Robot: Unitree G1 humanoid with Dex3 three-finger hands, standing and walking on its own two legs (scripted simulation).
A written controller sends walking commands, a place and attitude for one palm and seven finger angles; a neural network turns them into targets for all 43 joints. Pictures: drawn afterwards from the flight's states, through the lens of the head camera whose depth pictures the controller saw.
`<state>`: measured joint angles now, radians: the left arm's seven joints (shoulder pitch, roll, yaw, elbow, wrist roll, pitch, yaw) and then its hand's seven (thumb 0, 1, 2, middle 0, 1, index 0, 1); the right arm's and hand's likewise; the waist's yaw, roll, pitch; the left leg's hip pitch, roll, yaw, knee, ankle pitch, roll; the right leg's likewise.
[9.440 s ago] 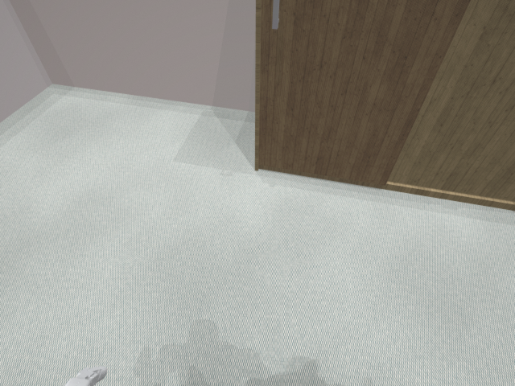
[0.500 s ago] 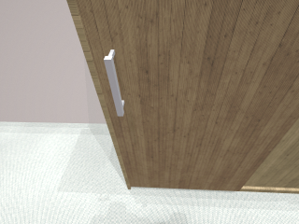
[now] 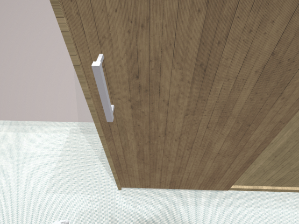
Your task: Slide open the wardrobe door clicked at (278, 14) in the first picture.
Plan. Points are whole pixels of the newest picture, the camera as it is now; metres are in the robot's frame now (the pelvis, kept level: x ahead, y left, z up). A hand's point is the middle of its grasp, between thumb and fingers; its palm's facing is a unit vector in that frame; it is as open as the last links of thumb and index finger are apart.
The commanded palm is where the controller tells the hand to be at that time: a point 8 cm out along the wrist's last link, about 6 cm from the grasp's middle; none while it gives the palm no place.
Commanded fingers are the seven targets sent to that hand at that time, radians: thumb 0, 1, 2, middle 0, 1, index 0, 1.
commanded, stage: come to a stop and stand still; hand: left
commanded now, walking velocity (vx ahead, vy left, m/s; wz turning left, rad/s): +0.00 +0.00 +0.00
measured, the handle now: (105, 91) +0.45 +0.14 +0.13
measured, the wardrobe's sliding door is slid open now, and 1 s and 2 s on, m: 0.00 0.00 0.00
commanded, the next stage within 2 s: look again from close up in 0.42 s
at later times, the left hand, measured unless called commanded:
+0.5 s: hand out of the picture +0.09 +0.23 -0.15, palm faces -0.02 -0.94 -0.34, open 7.4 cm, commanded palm none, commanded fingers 0.00 0.90 0.90 -0.20 -0.30 -0.20 -0.30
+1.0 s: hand out of the picture +0.09 +0.23 -0.15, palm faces -0.02 -0.94 -0.33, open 7.4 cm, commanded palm none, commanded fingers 0.00 0.90 0.90 -0.20 -0.30 -0.20 -0.30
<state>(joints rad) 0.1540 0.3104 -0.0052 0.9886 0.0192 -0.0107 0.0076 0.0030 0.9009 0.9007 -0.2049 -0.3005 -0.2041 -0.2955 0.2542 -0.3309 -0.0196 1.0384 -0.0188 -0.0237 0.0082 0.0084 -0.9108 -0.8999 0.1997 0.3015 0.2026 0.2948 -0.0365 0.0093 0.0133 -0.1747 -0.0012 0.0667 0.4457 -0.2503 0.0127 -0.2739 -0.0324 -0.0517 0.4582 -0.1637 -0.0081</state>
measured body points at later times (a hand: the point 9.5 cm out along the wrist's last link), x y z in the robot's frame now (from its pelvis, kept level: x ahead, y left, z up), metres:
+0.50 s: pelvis +0.02 -0.01 +0.01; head +0.02 -0.02 +0.46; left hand +0.09 +0.28 -0.12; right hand +0.11 -0.30 -0.13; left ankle -0.01 +0.11 -0.74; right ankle +0.05 -0.11 -0.74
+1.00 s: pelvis +0.02 -0.01 +0.01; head +0.02 -0.01 +0.46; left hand +0.09 +0.28 -0.12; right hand +0.07 -0.29 -0.13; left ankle -0.01 +0.11 -0.74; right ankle +0.05 -0.11 -0.74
